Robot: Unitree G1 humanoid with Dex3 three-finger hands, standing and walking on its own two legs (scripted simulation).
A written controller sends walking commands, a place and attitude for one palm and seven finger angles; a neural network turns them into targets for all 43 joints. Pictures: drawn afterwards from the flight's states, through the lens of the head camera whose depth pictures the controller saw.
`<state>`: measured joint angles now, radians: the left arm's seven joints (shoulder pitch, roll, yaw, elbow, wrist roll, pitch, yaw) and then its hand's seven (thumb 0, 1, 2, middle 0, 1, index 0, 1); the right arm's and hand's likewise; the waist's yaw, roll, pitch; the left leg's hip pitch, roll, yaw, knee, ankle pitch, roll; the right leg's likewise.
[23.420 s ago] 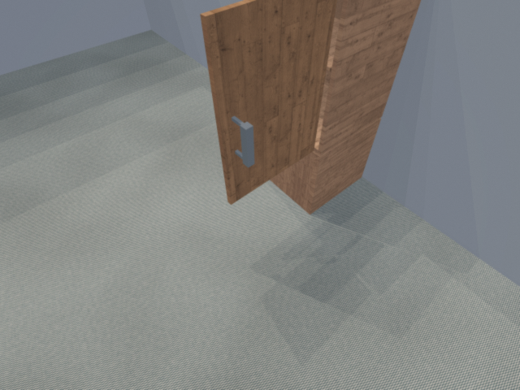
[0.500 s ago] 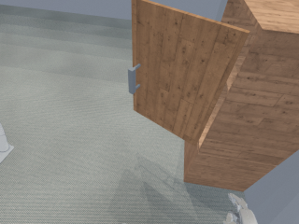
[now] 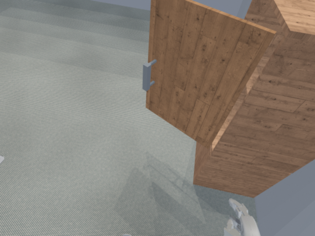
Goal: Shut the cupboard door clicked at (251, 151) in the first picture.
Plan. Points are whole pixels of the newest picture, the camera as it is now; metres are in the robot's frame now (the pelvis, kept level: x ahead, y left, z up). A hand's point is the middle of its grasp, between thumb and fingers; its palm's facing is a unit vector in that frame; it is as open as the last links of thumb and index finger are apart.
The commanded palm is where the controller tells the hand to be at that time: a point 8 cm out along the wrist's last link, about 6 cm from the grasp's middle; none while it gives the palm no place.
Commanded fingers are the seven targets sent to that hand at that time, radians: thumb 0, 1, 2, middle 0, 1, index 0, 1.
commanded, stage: step back with the hand held close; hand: left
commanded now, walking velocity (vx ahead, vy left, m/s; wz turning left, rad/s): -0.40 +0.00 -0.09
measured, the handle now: (150, 75) +0.75 +0.11 -0.07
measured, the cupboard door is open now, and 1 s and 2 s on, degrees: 63 63 63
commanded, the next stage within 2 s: stop stepping back and stand still in 0.10 s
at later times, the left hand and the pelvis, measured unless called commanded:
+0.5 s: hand out of the picture +0.10 +0.24 +0.14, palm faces +0.35 -0.81 -0.47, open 7.4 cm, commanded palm +0.04 +0.26 +0.19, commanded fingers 0.00 0.90 0.90 -0.20 -0.30 -0.20 -0.30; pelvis -0.12 -0.03 +0.01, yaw -4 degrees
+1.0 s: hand out of the picture -0.02 +0.25 +0.16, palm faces +0.47 -0.77 -0.44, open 7.4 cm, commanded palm -0.07 +0.28 +0.19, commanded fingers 0.00 0.90 0.90 -0.20 -0.30 -0.20 -0.30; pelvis -0.21 -0.02 +0.00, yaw +0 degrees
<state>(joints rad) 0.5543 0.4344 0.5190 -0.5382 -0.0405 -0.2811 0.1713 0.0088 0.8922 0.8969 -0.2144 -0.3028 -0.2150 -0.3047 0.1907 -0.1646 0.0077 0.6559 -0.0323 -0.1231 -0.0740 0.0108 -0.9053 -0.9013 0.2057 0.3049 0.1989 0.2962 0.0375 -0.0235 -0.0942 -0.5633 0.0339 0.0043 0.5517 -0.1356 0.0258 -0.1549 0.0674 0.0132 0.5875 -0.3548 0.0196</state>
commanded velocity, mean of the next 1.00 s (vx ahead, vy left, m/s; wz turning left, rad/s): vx -0.05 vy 0.02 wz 0.00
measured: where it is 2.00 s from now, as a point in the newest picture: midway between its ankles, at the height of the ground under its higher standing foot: outside the picture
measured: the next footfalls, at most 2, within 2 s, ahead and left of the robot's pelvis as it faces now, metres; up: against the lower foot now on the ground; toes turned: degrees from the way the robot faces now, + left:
left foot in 0.30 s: -0.02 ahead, +0.05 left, +0.00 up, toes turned -3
right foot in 0.44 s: -0.08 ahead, -0.13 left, +0.00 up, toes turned -6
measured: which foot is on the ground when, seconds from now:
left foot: down 0.00-0.16, up 0.18-0.28, down 0.30-0.54, up 0.56-0.70, down 0.72-1.00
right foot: down 0.00-0.32, up 0.34-0.42, down 0.44-1.00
